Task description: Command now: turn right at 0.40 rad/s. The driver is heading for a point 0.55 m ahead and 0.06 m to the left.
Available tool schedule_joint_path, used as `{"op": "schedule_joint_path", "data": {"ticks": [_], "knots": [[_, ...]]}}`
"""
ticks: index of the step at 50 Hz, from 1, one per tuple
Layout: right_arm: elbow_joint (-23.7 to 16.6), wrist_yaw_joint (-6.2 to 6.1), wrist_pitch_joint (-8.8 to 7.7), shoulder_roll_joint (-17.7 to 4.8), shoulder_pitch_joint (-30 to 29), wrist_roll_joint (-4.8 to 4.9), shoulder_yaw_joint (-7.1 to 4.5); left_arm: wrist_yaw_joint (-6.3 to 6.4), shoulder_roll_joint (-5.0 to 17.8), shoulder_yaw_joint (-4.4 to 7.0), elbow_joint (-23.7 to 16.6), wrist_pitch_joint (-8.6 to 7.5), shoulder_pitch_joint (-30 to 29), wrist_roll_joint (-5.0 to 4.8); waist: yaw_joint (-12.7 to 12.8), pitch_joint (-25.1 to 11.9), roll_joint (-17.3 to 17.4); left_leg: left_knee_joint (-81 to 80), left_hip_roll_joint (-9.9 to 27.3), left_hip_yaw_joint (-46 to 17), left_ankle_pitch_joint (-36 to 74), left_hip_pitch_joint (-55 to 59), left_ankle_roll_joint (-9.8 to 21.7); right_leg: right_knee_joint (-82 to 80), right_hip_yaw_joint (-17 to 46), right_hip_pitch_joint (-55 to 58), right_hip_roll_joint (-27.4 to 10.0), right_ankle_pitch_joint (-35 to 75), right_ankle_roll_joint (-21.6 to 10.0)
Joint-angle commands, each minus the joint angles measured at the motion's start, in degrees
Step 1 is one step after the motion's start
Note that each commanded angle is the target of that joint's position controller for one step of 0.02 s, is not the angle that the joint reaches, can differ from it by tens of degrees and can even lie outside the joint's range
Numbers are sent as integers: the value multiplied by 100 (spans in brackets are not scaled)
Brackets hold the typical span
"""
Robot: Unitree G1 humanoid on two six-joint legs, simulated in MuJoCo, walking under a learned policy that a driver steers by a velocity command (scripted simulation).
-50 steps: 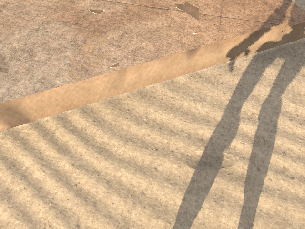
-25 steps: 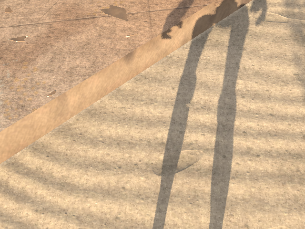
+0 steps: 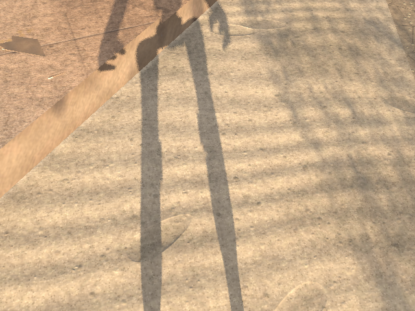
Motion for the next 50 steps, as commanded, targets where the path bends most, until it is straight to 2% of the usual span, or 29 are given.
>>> {"op": "schedule_joint_path", "data": {"ticks": [1, 3, 5, 6, 7, 8, 9, 10, 11, 12, 14, 16, 18, 20, 23, 26, 27, 28, 29, 30, 31, 32, 34, 35, 40, 45, 47, 48, 50], "knots": [[-330, 37, -20, -1218, -105, 51, -307, -45, 174, -45, -638, -124, -419, 45, -160, -745, 1249, -557, 1349, -905, 2271, 875, 1263, -962, -277, 187, -95, -178, -36], [-292, 102, -18, -1270, -85, 117, -311, -63, 257, -28, -590, -111, -318, 29, -147, -741, 1308, -469, 1399, -922, 2335, 799, 1260, -1582, -424, 593, -27, -51, -123], [-238, 133, -16, -1253, -164, 208, -280, -89, 230, -22, -459, -105, -46, 31, 35, -716, 1230, -206, 1340, -868, 2242, 672, 1117, -2726, -532, 1188, 54, 657, -323], [-187, 137, -17, -1151, -160, 252, -233, -102, 219, -17, -341, -112, 175, 44, 161, -714, 1146, -3, 1236, -769, 2063, 457, 925, -3571, -608, 1737, 133, 1322, -485], [-43, 161, -58, -936, 149, 217, -151, -81, 364, 4, -344, -113, 207, 63, 135, -796, 829, 239, 1056, -594, 1488, 19, 518, -3961, -254, 2464, -72, 2049, -649], [-115, 218, -113, -519, 256, -65, 6, -3, 748, 54, -418, -108, 310, 108, -28, -1153, -440, 1305, 579, -100, -206, -777, -46, -3855, 1141, 3327, -1244, 3822, -963], [-278, 184, -122, -479, 9, -55, 28, -36, 736, -4, -464, -176, 27, 273, -7, -1005, -1297, 1694, 150, -137, -2042, -1248, -348, -3792, 1823, 2646, -2034, 3982, -1937], [-262, 129, -79, -889, -228, 0, -78, -84, 463, -65, -477, -288, -83, 302, 222, -867, -873, 2361, 227, -423, -2243, -1250, -483, -3937, 1745, 2351, -1912, 3497, -2210], [-209, 126, -48, -955, -200, 64, -127, -96, 325, -128, -367, -377, -205, 316, 132, -750, -861, 2674, 231, -543, -2101, -1284, -501, -3969, 1448, 2217, -1671, 3274, -2054], [-68, 95, -8, -934, -59, 71, -156, -93, 416, -101, -321, -427, -346, 272, 71, -681, -772, 2768, 226, -576, -1911, -1328, -523, -3969, 1208, 2182, -1438, 3019, -1860], [42, 72, 49, -908, 93, 31, -175, -71, 348, -140, -225, -480, -528, 190, -14, -581, -674, 2886, 211, -622, -1483, -1154, -618, -3877, 945, 1959, -1306, 3623, -1758], [133, 123, 19, -724, 230, 68, -106, -51, 305, -134, -45, -452, -307, 140, 70, -726, -626, 2527, 135, -402, -1136, -993, -604, -4129, 841, 2044, -1105, 2033, -1724], [10, 155, -57, -771, -177, 148, -92, -33, 552, -45, 98, -410, -13, 69, 363, -374, -763, 2293, 42, -268, -1153, -1392, -453, -4554, 1301, 2143, -1192, -37, -1812], [-68, 182, -164, -812, -350, 195, -87, -16, 567, -32, 167, -440, 61, 53, 412, -140, -738, 1910, 78, -322, -1285, -1566, -251, -4751, 1651, 2227, -1376, -626, -1865], [27, 261, -338, -745, -184, 194, -59, -36, 604, -10, 230, -511, 7, -11, 301, -126, -584, 1231, 40, -242, -1183, -1054, 13, -4758, 1608, 2034, -1404, -566, -1857], [422, 324, -451, -678, 608, 174, -68, -79, 519, -35, 251, -502, -247, -67, -179, -260, -344, 130, -241, 48, -115, 550, 232, -4339, 1149, 1131, -1053, -535, -1635], [595, 310, -463, -730, 1073, 181, -94, -96, 293, -104, 234, -519, -325, -19, -374, -373, -214, 38, -129, -162, -170, 1269, 296, -3881, 935, 639, -836, -550, -1443], [702, 263, -485, -1002, 1663, 169, -139, -137, -151, -240, 118, -563, -550, 63, -572, -460, 582, -540, 795, -1460, -848, 1947, 577, -2433, 331, -169, -328, -447, -1054], [685, 286, -506, -1738, 1835, 138, -303, -123, -169, -230, -205, -668, -699, 28, -545, -274, 1778, -1367, 1962, -3561, -2142, 2090, 1385, -954, -408, -1461, 273, -903, -728], [579, 285, -574, -1481, 1591, 44, -241, -95, 281, -113, -196, -759, -754, -103, -534, 67, 1280, -1684, 2226, -4181, -2953, 1719, 1761, 10, 60, -1926, -42, -1025, -725], [462, 257, -621, -1155, 1227, 64, -145, -130, 427, -59, -94, -805, -520, -165, -311, 310, 1109, -1667, 1967, -3727, -2939, 1684, 1555, 316, 204, -2182, -283, -404, -779], [390, 258, -645, -1021, 1037, 78, -101, -155, 425, -44, 33, -825, -370, -104, -215, 282, 1041, -1677, 1674, -3201, -2501, 1702, 1325, 371, 114, -2209, -397, 57, -798], [355, 255, -633, -916, 984, 91, -43, -184, 353, -31, 65, -859, -470, 29, -194, 268, 826, -1746, 1329, -2360, -1190, 1641, 1060, 74, 39, -2081, -579, 880, -721], [368, 248, -623, -888, 1074, 75, -27, -209, 239, -57, 72, -864, -515, 43, -216, 204, 787, -1779, 1184, -2024, -579, 1573, 1022, -37, -92, -1940, -559, 1209, -647], [436, 179, -543, -963, 1346, 84, -11, -279, -142, -208, -127, -878, -1079, 7, -384, 202, 747, -1830, 784, -923, 1137, 1137, 936, -1548, -454, -1228, -422, 2368, -391], [590, 167, -477, -1102, 1724, 166, -49, -439, -119, -254, -352, -936, -1688, -61, -495, 480, 758, -1786, 1084, -833, 1322, 1340, 953, -2603, -505, -828, -263, 2638, -546], [623, 157, -425, -1133, 1681, 184, -79, -484, 4, -221, -374, -964, -1647, -45, -317, 442, 783, -1438, 1202, -790, 2218, 1682, 838, -2865, -469, -651, -193, 2384, -736], [614, 140, -396, -1202, 1637, 164, -105, -482, 127, -167, -313, -975, -1402, -2, -141, 201, 874, -1027, 1176, -739, 3351, 1832, 742, -2912, -539, -239, -38, 2264, -838], [540, 105, -333, -1224, 1452, 138, -110, -393, 507, 26, 126, -978, 38, 77, 652, -825, 897, 739, 794, -448, 4998, 1570, 409, -3172, -736, 1751, 224, 2887, -1156]]}}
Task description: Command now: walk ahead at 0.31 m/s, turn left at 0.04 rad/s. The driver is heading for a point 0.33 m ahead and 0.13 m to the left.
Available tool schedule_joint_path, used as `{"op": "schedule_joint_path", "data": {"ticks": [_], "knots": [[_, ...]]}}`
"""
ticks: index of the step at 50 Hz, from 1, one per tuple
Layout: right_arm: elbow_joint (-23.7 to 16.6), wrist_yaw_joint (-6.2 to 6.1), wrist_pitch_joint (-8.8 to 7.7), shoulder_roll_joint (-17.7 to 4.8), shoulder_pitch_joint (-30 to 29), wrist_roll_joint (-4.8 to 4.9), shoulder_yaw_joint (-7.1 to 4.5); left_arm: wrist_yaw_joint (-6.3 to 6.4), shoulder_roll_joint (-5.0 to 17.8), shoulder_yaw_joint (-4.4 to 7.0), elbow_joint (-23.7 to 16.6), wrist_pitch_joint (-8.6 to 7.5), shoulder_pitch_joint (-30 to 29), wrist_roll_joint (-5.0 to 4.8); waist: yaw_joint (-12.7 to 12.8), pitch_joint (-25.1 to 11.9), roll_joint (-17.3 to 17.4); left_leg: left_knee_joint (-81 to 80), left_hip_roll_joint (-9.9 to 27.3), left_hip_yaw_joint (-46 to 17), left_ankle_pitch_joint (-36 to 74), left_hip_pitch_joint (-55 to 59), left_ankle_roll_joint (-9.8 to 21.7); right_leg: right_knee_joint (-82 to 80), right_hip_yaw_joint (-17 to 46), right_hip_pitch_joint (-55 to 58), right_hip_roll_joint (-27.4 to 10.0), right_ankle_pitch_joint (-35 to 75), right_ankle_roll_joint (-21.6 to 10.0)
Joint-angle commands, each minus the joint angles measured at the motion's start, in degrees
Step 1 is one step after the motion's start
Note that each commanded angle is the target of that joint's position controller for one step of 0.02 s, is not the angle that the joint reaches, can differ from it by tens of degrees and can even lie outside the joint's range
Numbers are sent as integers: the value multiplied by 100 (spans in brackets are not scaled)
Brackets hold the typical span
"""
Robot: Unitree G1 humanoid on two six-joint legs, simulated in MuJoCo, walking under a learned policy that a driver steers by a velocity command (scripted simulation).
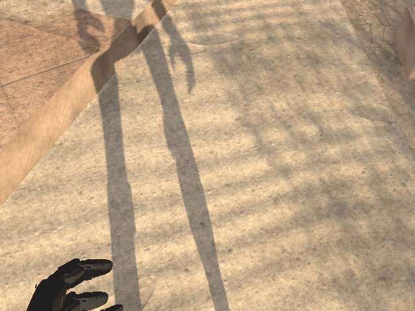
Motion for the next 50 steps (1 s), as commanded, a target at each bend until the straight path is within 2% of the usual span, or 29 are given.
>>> {"op": "schedule_joint_path", "data": {"ticks": [1, 2, 3, 4, 6, 7, 9, 12, 16, 21, 23, 25, 26, 27, 28, 29, 30, 31, 32, 35, 37, 40, 42, 43, 44, 45, 46, 47, 50], "knots": [[-512, -70, -23, -856, -239, -124, -156, 158, 1306, 464, 204, -49, 2062, 180, 1372, -1654, 339, 3217, 660, -248, 4519, -1962, 286, 335, 704, 3977, -678, 1979, -620], [-491, 0, -85, -18, 819, -159, 100, 159, 1703, 480, 240, -18, 2146, 272, 824, -2798, -1432, 5572, -455, -345, -992, -3924, -114, 258, 3233, 5922, -2597, 3102, -1789], [-230, 10, -124, -769, 656, 30, -99, 163, 1194, 403, 185, 40, 2190, 218, 1169, -3204, -862, 6231, -391, -1267, -1263, -3901, -131, -134, 3443, 5416, -2467, 2703, -1740], [-469, 6, -112, -1007, -16, 193, -199, 179, 972, 306, 166, 57, 1674, 158, 1068, -2117, -743, 6243, -75, -1062, -1026, -4323, -114, -268, 2349, 4618, -2211, 2757, -1470], [-554, -92, -10, -810, -502, 69, -201, 190, 639, 214, 257, 29, 1044, 112, 725, -1088, -172, 5614, 326, -763, -392, -4131, -187, -686, 1357, 3040, -1705, 2645, -1137], [-525, -118, 115, -718, -344, 62, -222, 183, 587, 199, 295, 0, 814, 175, 490, -923, -314, 5432, 446, -735, -172, -3632, -217, -971, 978, 2365, -1556, 2424, -1061], [-553, -179, 331, -504, -136, 47, -228, 185, 613, 216, 357, -58, 462, 257, 256, -763, -433, 5212, 411, -543, 54, -3148, -313, -1330, 552, 1550, -1519, 2151, -1145], [-886, -214, 470, -497, -504, -33, -254, 298, 833, 289, 502, -25, 315, 230, 252, -572, -486, 4527, 531, -485, 533, -3378, -379, -1610, 209, 1394, -1604, 1435, -1216], [-1204, -89, 502, -500, -1073, -26, -249, 443, 1013, 343, 620, 146, 322, 157, 452, -548, -370, 3644, 639, -320, 1219, -3363, -294, -1831, -75, 1577, -1622, -231, -1130], [-1523, 92, 448, -636, -1677, 22, -290, 387, 1353, 463, 743, 246, 673, 6, 691, -310, -275, 2827, 590, -69, 720, -3727, 4, -1987, 219, 2364, -1961, -2154, -967], [-1593, 118, 418, -545, -1842, -26, -270, 346, 1314, 451, 802, 304, 743, -7, 728, -195, -157, 2303, 454, 77, 501, -3512, 89, -1641, 55, 2514, -1875, -1647, -879], [-1500, 112, 382, -507, -1479, -69, -293, 316, 1252, 424, 860, 384, 642, -97, 443, -365, -160, 1226, 96, 380, 1106, -2627, 229, -785, -324, 2382, -1580, -613, -592], [-1402, 61, 376, -793, -1104, -78, -399, 303, 1016, 349, 943, 391, 824, -59, 339, -616, 62, 825, 88, 118, 1895, -1800, 376, -17, -611, 2061, -1290, -314, -258], [-1418, -36, 362, -1381, -700, -104, -541, 273, 599, 192, 795, 348, 713, 168, 312, -1000, 1220, 719, 1175, -1301, 4156, -772, 724, 1627, -1072, 1081, -732, -1305, 262], [-1494, -36, 324, -1677, -724, -193, -559, 292, 546, 159, 569, 319, 456, 233, 306, -1030, 2081, 630, 2193, -2734, 5003, -383, 1833, 2802, -753, -425, 28, -3784, 624], [-1536, 12, 230, -1199, -767, -165, -424, 271, 951, 269, 710, 345, 446, 152, 182, -1191, 1106, 664, 2107, -2343, 5404, -408, 1980, 3586, -35, -562, -215, -3965, 661], [-1492, 22, 160, -1035, -903, -148, -362, 238, 937, 281, 754, 359, 497, 11, 289, -1107, 1005, 692, 1814, -1785, 5289, -475, 1755, 3633, 120, -615, -307, -3621, 607], [-1490, 21, 139, -998, -1153, -107, -365, 261, 868, 279, 871, 382, 561, -23, 395, -1000, 778, 654, 1553, -1472, 4905, -568, 1508, 3443, 156, -637, -398, -3287, 594], [-1501, -6, 153, -896, -1420, -48, -324, 293, 920, 296, 883, 410, 475, 26, 458, -820, 726, 549, 1491, -1345, 4809, -758, 1381, 3194, 209, -585, -455, -2891, 628], [-1509, -89, 150, -715, -1839, -168, -236, 321, 689, 236, 1065, 475, 706, 41, 731, -835, 784, 457, 1180, -767, 5105, -1375, 1285, 2386, 165, 356, -349, -2039, 727], [-1428, -104, 159, -741, -1893, -165, -242, 351, 592, 178, 1084, 501, 582, 63, 655, -807, 829, 492, 1090, -611, 5031, -1489, 1255, 1617, 114, 790, -278, -1817, 743], [-1200, -88, 199, -755, -1802, -135, -242, 369, 678, 178, 1109, 529, 522, 48, 547, -793, 917, 570, 1193, -759, 4776, -1500, 1294, 938, 96, 1194, -230, -1633, 688], [-1090, -73, 215, -617, -1951, -74, -183, 357, 665, 178, 1195, 517, 631, 72, 681, -682, 836, 700, 1103, -799, 4018, -1702, 1124, 62, 36, 1678, -197, -1069, 548], [-985, -60, 207, -535, -1865, -43, -151, 353, 684, 171, 1237, 496, 680, 143, 751, -623, 663, 740, 921, -778, 3244, -1859, 882, -604, 118, 2086, -224, -189, 446], [-914, -48, 167, -404, -1675, -146, -106, 387, 929, 213, 1259, 475, 708, 202, 636, -713, 307, 869, 643, -690, 2340, -2034, 588, -604, 529, 2566, -579, 1058, 340], [-842, -21, 137, -396, -1295, -256, -118, 425, 1272, 275, 1275, 467, 579, 175, 246, -713, -313, 891, 258, -465, 1483, -2161, 346, -276, 679, 2651, -840, 1589, 47], [-745, -38, 155, -331, -1236, -290, -87, 410, 982, 223, 1325, 483, 356, 98, 226, -707, -540, 738, 130, -338, 1215, -1920, 175, -264, 688, 2304, -810, 807, -199], [-712, -60, 186, -511, -1547, -238, -121, 378, 800, 196, 1326, 478, 295, 58, 444, -451, -376, 834, 93, -282, 1307, -1899, 121, -335, 646, 2074, -644, 312, -127], [-659, -126, 296, -545, -1718, -161, -150, 353, 755, 169, 1554, 389, 400, 84, 526, -492, -255, 901, 165, -322, 1978, -1811, 168, -302, 527, 2143, -492, 465, 46]]}}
